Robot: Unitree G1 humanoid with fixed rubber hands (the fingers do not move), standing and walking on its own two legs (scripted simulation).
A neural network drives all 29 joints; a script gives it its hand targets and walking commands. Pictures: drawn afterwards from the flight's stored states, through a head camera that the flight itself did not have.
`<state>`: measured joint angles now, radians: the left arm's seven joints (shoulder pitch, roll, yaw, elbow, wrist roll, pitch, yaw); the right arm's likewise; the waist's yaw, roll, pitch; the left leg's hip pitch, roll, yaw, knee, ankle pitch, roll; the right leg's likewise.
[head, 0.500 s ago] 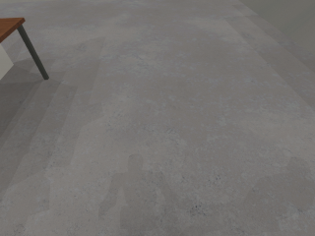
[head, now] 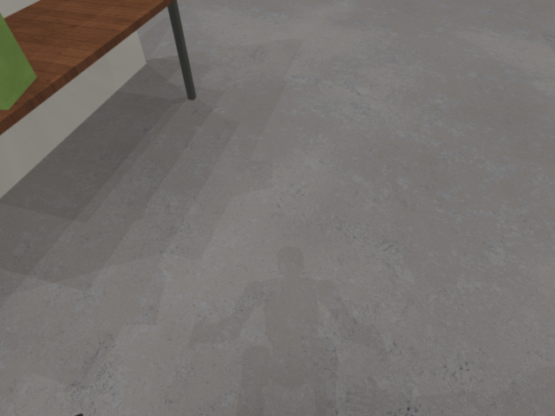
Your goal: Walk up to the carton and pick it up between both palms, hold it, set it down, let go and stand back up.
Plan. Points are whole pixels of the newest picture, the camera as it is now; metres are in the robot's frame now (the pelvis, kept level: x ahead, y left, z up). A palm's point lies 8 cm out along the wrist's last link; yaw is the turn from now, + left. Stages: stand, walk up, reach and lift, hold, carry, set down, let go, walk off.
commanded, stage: walk up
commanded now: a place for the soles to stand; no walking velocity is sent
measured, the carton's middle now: out of the picture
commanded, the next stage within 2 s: none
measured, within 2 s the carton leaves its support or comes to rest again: neither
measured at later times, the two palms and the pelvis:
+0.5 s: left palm out of the picture +0.15 +0.36 -0.08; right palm (412, 281) +0.39 -0.23 -0.09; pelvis +0.17 +0.01 +0.00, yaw +21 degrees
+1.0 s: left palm (53, 332) +0.29 +0.37 -0.06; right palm (361, 202) +0.60 -0.18 -0.11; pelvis +0.37 +0.03 +0.00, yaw +34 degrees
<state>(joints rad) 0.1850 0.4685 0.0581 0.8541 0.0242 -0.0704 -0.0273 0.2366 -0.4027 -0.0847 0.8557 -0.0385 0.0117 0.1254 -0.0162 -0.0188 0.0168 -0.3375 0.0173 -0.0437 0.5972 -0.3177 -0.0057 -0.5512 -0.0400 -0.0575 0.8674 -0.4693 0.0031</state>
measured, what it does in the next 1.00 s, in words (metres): walks ahead, turning left: right foot, then left foot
